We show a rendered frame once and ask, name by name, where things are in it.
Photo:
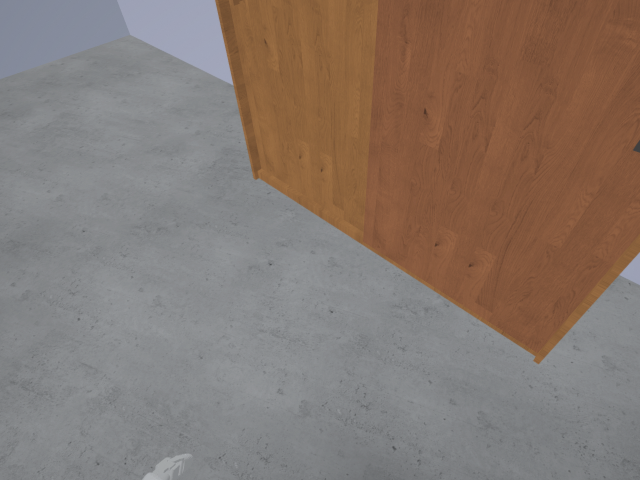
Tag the wardrobe door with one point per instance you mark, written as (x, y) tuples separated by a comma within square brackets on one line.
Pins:
[(308, 67), (501, 168)]

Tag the robot left hand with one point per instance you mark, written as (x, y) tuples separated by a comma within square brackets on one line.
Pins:
[(170, 468)]

